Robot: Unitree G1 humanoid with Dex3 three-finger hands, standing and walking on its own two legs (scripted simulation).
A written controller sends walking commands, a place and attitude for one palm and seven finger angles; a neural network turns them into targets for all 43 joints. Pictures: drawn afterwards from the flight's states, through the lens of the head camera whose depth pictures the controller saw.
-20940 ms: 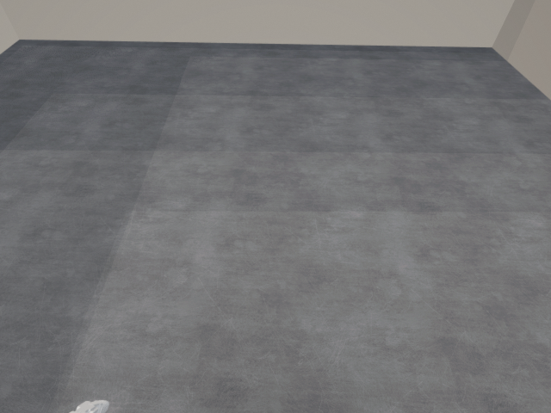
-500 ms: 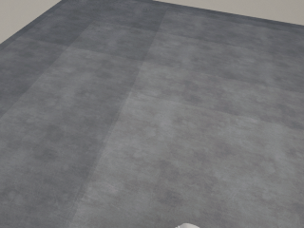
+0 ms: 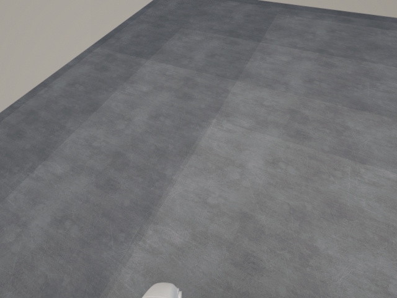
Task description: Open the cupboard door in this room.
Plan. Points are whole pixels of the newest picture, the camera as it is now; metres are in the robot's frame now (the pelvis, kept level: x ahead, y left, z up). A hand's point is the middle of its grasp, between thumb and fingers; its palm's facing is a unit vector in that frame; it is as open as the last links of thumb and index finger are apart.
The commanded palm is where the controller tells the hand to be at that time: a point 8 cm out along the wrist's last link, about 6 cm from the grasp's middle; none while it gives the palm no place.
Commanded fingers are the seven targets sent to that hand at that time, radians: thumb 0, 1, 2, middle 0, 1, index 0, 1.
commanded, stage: turn or walk to find it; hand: left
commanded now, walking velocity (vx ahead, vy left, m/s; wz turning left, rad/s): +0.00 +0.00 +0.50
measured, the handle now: out of the picture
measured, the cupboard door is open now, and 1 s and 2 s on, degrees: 0 0 0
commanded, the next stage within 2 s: none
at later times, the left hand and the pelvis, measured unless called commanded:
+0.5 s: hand out of the picture +0.03 +0.27 -0.16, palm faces +0.27 -0.93 -0.25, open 7.4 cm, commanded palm none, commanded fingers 0.00 0.90 0.90 -0.20 -0.30 -0.20 -0.30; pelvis -0.01 +0.04 +0.00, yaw +14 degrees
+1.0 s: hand out of the picture -0.07 +0.21 -0.17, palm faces +0.51 -0.82 -0.25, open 7.4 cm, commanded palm none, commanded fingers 0.00 0.90 0.90 -0.20 -0.30 -0.20 -0.30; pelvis -0.02 +0.01 -0.01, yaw +31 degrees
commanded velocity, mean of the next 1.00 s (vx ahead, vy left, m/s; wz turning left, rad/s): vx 0.00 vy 0.00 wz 0.50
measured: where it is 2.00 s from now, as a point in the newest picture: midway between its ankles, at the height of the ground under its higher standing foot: outside the picture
